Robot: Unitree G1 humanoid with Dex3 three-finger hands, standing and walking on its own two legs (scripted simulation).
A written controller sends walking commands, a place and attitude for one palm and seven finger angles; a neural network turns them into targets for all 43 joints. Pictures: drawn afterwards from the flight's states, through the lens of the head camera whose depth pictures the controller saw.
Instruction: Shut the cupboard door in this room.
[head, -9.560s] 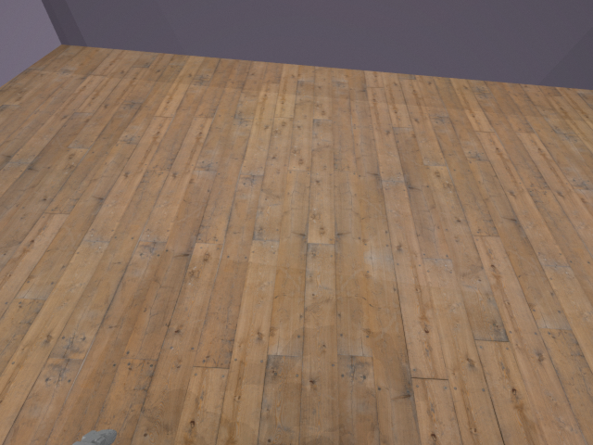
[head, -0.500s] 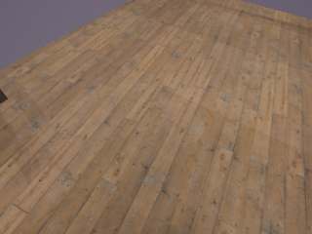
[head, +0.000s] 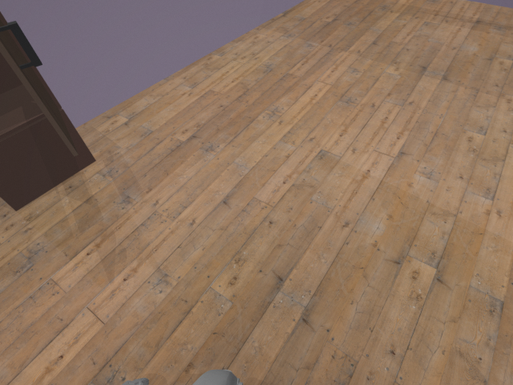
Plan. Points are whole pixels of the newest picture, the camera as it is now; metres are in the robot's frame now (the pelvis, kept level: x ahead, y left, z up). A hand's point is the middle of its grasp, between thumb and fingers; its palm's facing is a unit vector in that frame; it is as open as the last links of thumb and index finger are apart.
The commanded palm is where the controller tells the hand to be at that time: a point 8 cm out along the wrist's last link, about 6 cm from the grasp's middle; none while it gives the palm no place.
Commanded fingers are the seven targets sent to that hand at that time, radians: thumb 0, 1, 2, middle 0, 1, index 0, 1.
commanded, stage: turn or walk to find it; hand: left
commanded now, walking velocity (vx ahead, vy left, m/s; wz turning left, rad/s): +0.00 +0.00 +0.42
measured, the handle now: (18, 46) +1.04 +0.82 +0.06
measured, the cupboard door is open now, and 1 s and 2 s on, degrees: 75 75 75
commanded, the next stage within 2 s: stand and wait in 0.06 s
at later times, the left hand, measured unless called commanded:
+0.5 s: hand out of the picture -0.03 +0.23 -0.17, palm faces +0.23 -0.95 -0.23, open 7.4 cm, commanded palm none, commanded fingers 0.00 0.90 0.90 -0.20 -0.30 -0.20 -0.30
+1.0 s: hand out of the picture -0.08 +0.19 -0.15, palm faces +0.43 -0.87 -0.24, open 7.4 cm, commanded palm none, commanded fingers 0.00 0.90 0.90 -0.20 -0.30 -0.20 -0.30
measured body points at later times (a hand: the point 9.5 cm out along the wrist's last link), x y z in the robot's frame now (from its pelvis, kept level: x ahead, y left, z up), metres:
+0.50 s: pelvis -0.02 +0.03 +0.00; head +0.00 +0.04 +0.45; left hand -0.04 +0.28 -0.15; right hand +0.10 -0.19 -0.14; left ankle -0.04 +0.14 -0.74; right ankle -0.02 -0.10 -0.69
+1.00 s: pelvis -0.05 -0.01 +0.00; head -0.03 -0.02 +0.45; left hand -0.10 +0.23 -0.13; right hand +0.09 -0.24 -0.15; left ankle -0.13 +0.12 -0.68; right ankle -0.01 -0.11 -0.74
